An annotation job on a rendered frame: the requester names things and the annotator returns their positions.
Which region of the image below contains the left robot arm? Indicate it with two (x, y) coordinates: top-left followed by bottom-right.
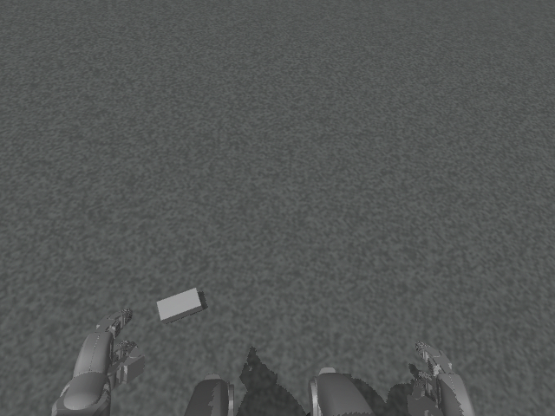
(52, 372), (111, 416)

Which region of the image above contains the right robot hand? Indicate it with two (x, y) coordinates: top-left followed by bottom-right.
(407, 341), (476, 416)

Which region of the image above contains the left robot hand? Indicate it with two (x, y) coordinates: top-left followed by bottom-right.
(73, 309), (145, 391)

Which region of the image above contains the small box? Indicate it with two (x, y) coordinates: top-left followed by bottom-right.
(157, 288), (202, 324)

